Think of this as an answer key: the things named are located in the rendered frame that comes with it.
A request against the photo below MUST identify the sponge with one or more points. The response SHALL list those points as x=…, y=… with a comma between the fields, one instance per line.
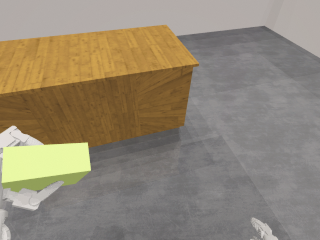
x=34, y=167

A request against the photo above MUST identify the robot left hand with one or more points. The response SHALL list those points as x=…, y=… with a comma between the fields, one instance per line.
x=26, y=198

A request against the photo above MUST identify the robot right hand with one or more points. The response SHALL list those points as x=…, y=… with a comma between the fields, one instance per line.
x=263, y=230

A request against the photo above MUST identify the table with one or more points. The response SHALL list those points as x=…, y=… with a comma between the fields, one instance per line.
x=95, y=87

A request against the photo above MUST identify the robot left forearm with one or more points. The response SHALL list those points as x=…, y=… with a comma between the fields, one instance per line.
x=5, y=233

